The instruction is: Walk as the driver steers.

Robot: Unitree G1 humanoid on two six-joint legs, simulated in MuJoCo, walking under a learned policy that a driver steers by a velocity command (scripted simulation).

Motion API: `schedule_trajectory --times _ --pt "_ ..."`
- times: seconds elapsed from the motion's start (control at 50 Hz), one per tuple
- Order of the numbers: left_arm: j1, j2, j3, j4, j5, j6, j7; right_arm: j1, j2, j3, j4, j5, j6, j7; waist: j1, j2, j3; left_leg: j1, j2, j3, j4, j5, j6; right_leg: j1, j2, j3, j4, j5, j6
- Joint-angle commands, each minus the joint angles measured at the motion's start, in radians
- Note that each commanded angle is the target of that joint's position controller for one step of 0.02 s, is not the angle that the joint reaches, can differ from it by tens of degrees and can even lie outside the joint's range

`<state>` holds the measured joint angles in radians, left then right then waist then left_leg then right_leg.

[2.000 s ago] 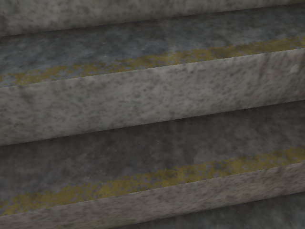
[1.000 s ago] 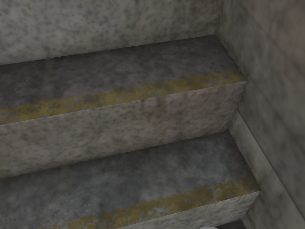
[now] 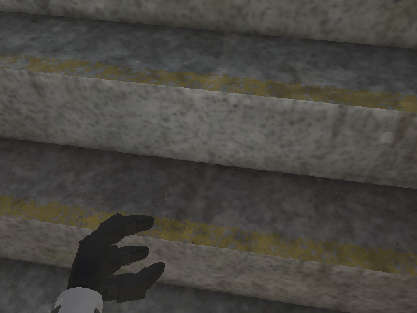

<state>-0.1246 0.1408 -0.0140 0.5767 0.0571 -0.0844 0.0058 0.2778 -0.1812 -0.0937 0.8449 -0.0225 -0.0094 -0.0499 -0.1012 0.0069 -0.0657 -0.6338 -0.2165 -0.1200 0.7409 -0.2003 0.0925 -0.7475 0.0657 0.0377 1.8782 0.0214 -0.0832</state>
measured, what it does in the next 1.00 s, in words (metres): climbs: right foot, then left foot 0.23 m higher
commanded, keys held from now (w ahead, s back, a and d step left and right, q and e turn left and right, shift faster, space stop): w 1.00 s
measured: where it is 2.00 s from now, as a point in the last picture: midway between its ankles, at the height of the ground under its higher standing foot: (129, 199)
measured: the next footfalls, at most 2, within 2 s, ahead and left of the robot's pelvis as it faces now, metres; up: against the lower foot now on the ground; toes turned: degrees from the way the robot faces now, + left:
right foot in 0.34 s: +0.06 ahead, -0.13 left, +0.00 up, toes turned +2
left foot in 0.86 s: +0.41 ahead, +0.20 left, +0.23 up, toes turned +12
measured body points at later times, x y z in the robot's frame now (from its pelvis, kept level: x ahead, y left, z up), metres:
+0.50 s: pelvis +0.05 -0.05 +0.02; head +0.04 -0.06 +0.47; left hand +0.08 +0.21 -0.11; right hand +0.14 -0.28 -0.12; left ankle +0.03 +0.10 -0.47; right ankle +0.02 -0.13 -0.70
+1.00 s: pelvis +0.29 +0.07 +0.16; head +0.31 +0.06 +0.61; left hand +0.34 +0.34 +0.04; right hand +0.49 -0.12 +0.05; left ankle +0.37 +0.19 -0.47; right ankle +0.12 -0.08 -0.33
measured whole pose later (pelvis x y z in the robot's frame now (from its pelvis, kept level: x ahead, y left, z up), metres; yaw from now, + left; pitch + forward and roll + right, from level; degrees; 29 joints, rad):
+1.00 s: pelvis +0.29 +0.07 +0.16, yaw +6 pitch +3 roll +4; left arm 0.33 0.23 0.09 0.81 -0.01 -0.16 -0.04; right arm 0.07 -0.14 -0.04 0.74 -0.02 0.02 -0.01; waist 0.00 -0.06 -0.01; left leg -0.80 0.03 0.16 1.20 -0.43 0.05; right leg -0.44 0.02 0.13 1.75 0.00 -0.10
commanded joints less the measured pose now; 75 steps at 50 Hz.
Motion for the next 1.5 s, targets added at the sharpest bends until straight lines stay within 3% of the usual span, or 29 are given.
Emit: schedule_trajectory --times 0.02,0.14,0.28,0.32,0.36,0.42,0.46,0.68,0.74,0.8,0.82,0.84,0.86,0.88,0.9,0.92,1.0,1.02,1.08,1.2,1.22,1.26,1.28,1.3,1.32,1.34,1.38,1.42,1.5 --pt "0.046 -0.033 -0.021 -0.006 -0.004 0.015 -0.001 0.07 -0.019 -0.006 -0.001 -0.009 -0.034 -0.001 0.046 0.044 -0.06 0.343 0.158 -0.483 -0.304 -0.309 0.061 -0.293 -0.003 0.031 -0.004 0.003 -0.008" --pt "-0.037 0.02 -0.012 -0.02 -0.01 0.032 0.03 0.108 -0.078 -0.018 -0.015 -0.014 -0.045 -0.011 0.022 0.035 -0.061 0.235 0.265 -0.562 -0.446 -0.46 0.11 -0.232 -0.026 0.014 -0.136 -0.114 0.048" --pt "0.167 0.052 0.012 0.07 -0.141 0.054 0.064 0.11 -0.126 -0.052 0.008 -0.041 0.044 -0.009 0.055 0.153 -0.046 0.026 0.234 -0.33 -0.52 -0.326 0.141 0.517 -0.023 -0.083 -1.185 -0.546 0.007" --pt "0.325 0.043 0.021 0.143 -0.112 0.042 0.101 0.161 -0.101 -0.058 0.044 -0.022 0.049 0.03 0.094 0.009 -0.071 0.018 0.175 -0.243 -0.185 -0.451 0.114 0.678 -0.036 -0.026 -1.48 -0.422 -0.018" --pt "0.332 0.172 0.06 0.184 -0.051 0.012 0.082 0.085 0.013 -0.022 -0.039 -0.021 0.018 0.057 0.054 -0.379 0.009 -0.387 0.063 0.018 0.564 -0.226 0.011 0.707 -0.384 0.504 -1.571 -0.61 -0.178" --pt "0.354 0.108 0.063 0.232 -0.057 -0.008 0.076 0.024 0.01 0.005 -0.059 -0.079 0.01 0.05 0.043 0.013 0.05 -0.56 0.109 -0.081 1.176 -0.046 -0.037 0.575 -0.38 0.534 -1.585 -0.766 -0.24" --pt "0.545 0.121 0.07 0.307 -0.053 -0.014 0.078 -0.022 0.066 0.046 -0.084 -0.067 0.026 0.054 0.087 0.065 0.102 -0.59 0.087 -0.059 1.244 -0.008 -0.047 0.607 -0.282 0.389 -1.546 -0.59 -0.185" --pt "0.723 0.097 0.069 0.38 -0.054 -0.111 0.052 -0.472 0.085 0.081 -0.322 -0.03 0.042 0.043 0.129 -0.127 0.301 -1.114 0.248 0.001 1.633 -0.173 0.022 0.761 -0.399 0.323 -1.71 -0.419 -0.209" --pt "0.748 0.088 0.07 0.411 -0.045 -0.106 0.066 -0.567 0.09 0.1 -0.429 -0.037 0.035 0.063 0.135 -0.137 0.273 -1.086 0.331 0.093 1.467 -0.335 0.031 0.829 -0.361 0.158 -1.795 -0.183 -0.168" --pt "0.774 0.104 0.069 0.415 -0.097 -0.055 0.085 -0.663 0.122 0.137 -0.51 0.023 0.05 0.088 0.198 -0.058 0.209 -0.549 0.354 0.274 0.822 -0.33 0.075 0.674 -0.326 -0.008 -2.046 0.259 -0.153" --pt "0.659 0.09 0.055 0.385 -0.097 -0.05 0.065 -0.474 0.146 0.131 -0.43 0.065 0.06 0.081 0.104 -0.1 0.077 -0.083 0.262 0.387 0.663 -0.299 0.085 0.526 -0.268 -0.118 -1.918 0.831 -0.155" --pt "0.673 0.242 0.082 0.358 -0.093 -0.083 0.047 -0.204 0.094 0.088 -0.357 0.071 0.073 0.061 0.014 -0.246 -0.167 0.261 0.142 0.371 0.747 -0.342 0.086 0.566 -0.349 -0.074 -1.651 1.644 -0.137" --pt "0.632 0.335 0.109 0.345 -0.136 -0.12 0.013 -0.023 0.012 0.061 -0.324 0.051 0.079 0.044 -0.082 -0.338 -0.336 0.448 0.148 0.289 0.621 -0.185 0.098 0.633 -0.385 -0.045 -1.478 1.821 -0.102" --pt "0.617 0.388 0.132 0.334 -0.167 -0.141 -0.025 0.043 -0.07 0.028 -0.298 0.013 0.069 0.047 -0.15 -0.294 -0.427 0.546 0.129 0.202 0.4 -0.251 0.102 0.669 -0.344 -0.03 -1.231 1.713 -0.081" --pt "0.634 0.3 0.121 0.286 -0.164 -0.152 -0.067 0.049 -0.152 -0.004 -0.267 -0.006 0.061 0.031 -0.121 -0.066 -0.415 0.683 0.294 -0.28 0.079 -0.451 0.162 0.346 -0.197 0.034 -0.945 1.254 -0.026" --pt "0.532 0.248 0.134 0.238 -0.12 -0.148 -0.087 0.013 -0.249 -0.038 -0.245 -0.017 0.058 0.02 -0.139 0.277 -0.48 0.628 0.543 -0.757 -0.34 -0.368 0.216 0.239 0.066 0.018 -0.266 0.111 0.036" --pt "0.276 -0.067 0.049 -0.023 -0.016 -0.078 -0.039 -0.082 -0.029 0.027 0.015 -0.012 -0.024 0.027 0.083 0.095 -0.021 0.261 0.473 -0.467 -0.294 -0.452 0.154 -0.253 -0.019 0.166 0.414 -0.078 -0.078" --pt "0.236 0.006 0.053 0.011 0.022 -0.062 -0.035 0.04 -0.021 0.033 0.064 0.006 -0.036 0.011 -0.002 0.011 -0.005 0.496 0.371 -0.426 -0.229 -0.08 0.158 -0.224 0.009 0.1 0.198 -0.111 -0.042" --pt "0.156 0.075 0.06 0.02 -0.016 -0.045 -0.042 0.271 -0.039 0.016 0.184 -0.015 -0.087 -0.042 -0.097 0.068 -0.029 0.834 0.367 -0.267 -0.171 0.757 0.174 -0.264 0.071 0.15 -0.034 -0.347 0.015" --pt "-0.111 -0.011 -0.019 -0.086 -0.022 0.005 -0.066 0.233 0.027 0.04 0.151 -0.011 -0.094 -0.055 0.012 0.118 -0.017 0.508 0.28 -0.226 -0.391 0.713 0.135 0.147 -0.056 0.01 -0.815 -0.28 0.031" --pt "-0.126 -0.039 -0.048 -0.101 -0.051 0.012 -0.054 0.215 -0.029 0.025 0.127 -0.025 -0.078 -0.066 0.027 0.148 0.033 0.358 0.254 -0.194 -0.485 0.731 0.119 0.35 -0.072 -0.004 -1.335 -0.502 0.014" --pt "0.136 0.021 -0.009 0.041 -0.115 0.037 0.008 0.347 -0.099 -0.001 0.128 -0.036 -0.061 -0.054 0.043 0.165 -0.017 0.153 0.311 -0.319 -0.568 0.702 0.109 0.86 -0.049 -0.083 -1.445 -0.121 0.011" --pt "0.32 0.092 0.004 0.058 -0.074 0.035 0.045 0.217 -0.177 -0.012 0.081 0.012 -0.072 -0.005 0.213 0.08 -0.129 0.0 0.278 -0.304 -0.367 0.467 0.082 1.122 -0.135 0.053 -1.426 -0.231 -0.023" --pt "0.349 0.138 0.022 0.102 -0.035 0.026 0.057 0.08 -0.127 -0.01 0.042 0.031 -0.096 0.021 0.274 -0.184 -0.075 -0.122 0.133 -0.186 -0.08 0.116 0.046 1.167 -0.196 0.027 -1.568 0.04 0.008" --pt "0.336 0.217 0.028 0.134 -0.018 0.027 0.062 0.1 -0.057 -0.007 0.022 0.047 -0.121 0.033 0.224 -0.304 -0.054 -0.342 0.055 -0.135 0.293 -0.227 -0.003 1.243 -0.355 0.08 -1.505 0.544 0.035" --pt "0.354 0.245 0.058 0.141 0.009 0.037 0.063 0.266 -0.019 -0.006 0.041 0.062 -0.112 0.022 0.195 -0.339 -0.194 -0.363 0.017 -0.104 0.731 -0.387 -0.037 1.203 -0.609 0.04 -1.422 0.889 -0.112" --pt "0.225 0.17 0.071 0.15 -0.04 0.034 0.049 0.177 -0.033 -0.015 0.036 -0.01 -0.066 0.002 0.115 -0.16 -0.059 -0.523 0.119 -0.007 1.352 -0.214 -0.068 0.878 -0.471 0.093 -1.563 -0.129 -0.142" --pt "0.281 0.159 0.073 0.239 -0.032 -0.002 0.045 0.005 0.001 0.014 -0.086 -0.031 -0.06 0.014 0.061 -0.063 0.19 -0.746 0.12 -0.019 1.392 -0.154 -0.045 0.727 -0.359 0.037 -1.636 -0.246 -0.091" --pt "0.458 0.039 0.058 0.384 -0.046 -0.067 0.025 -0.132 0.099 0.068 -0.219 -0.009 -0.023 0.014 0.028 -0.175 0.202 -0.871 0.15 0.008 1.597 -0.21 0.073 0.674 -0.371 0.078 -1.744 -0.197 -0.144"
Velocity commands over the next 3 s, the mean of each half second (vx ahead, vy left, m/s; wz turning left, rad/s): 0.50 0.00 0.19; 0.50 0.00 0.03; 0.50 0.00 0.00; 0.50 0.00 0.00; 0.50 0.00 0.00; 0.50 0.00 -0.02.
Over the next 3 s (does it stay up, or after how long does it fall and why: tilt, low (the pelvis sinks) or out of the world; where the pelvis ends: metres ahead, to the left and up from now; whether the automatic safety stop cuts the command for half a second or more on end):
stays up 0.80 0.34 0.67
